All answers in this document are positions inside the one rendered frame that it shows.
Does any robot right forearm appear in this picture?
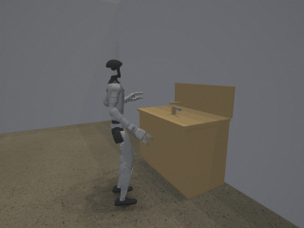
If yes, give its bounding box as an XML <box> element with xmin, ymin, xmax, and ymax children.
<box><xmin>111</xmin><ymin>108</ymin><xmax>138</xmax><ymax>133</ymax></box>

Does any robot left forearm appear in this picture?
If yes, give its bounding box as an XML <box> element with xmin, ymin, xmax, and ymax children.
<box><xmin>123</xmin><ymin>96</ymin><xmax>129</xmax><ymax>104</ymax></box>

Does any robot left hand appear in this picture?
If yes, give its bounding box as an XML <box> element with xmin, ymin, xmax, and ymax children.
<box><xmin>127</xmin><ymin>91</ymin><xmax>143</xmax><ymax>102</ymax></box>

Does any left robot shin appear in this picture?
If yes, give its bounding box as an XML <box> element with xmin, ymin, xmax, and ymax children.
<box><xmin>118</xmin><ymin>162</ymin><xmax>122</xmax><ymax>188</ymax></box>

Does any right robot upper arm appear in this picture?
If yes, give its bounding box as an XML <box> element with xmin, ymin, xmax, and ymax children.
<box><xmin>109</xmin><ymin>84</ymin><xmax>121</xmax><ymax>116</ymax></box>

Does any counter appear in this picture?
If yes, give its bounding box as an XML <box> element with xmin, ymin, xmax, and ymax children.
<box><xmin>137</xmin><ymin>83</ymin><xmax>236</xmax><ymax>200</ymax></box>

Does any robot right hand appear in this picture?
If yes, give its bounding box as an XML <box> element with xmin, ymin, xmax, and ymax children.
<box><xmin>134</xmin><ymin>128</ymin><xmax>154</xmax><ymax>145</ymax></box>

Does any humanoid robot head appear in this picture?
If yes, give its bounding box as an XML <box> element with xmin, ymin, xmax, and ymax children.
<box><xmin>105</xmin><ymin>59</ymin><xmax>123</xmax><ymax>84</ymax></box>

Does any left robot upper arm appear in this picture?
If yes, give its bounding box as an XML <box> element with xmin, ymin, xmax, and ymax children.
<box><xmin>103</xmin><ymin>92</ymin><xmax>109</xmax><ymax>107</ymax></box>

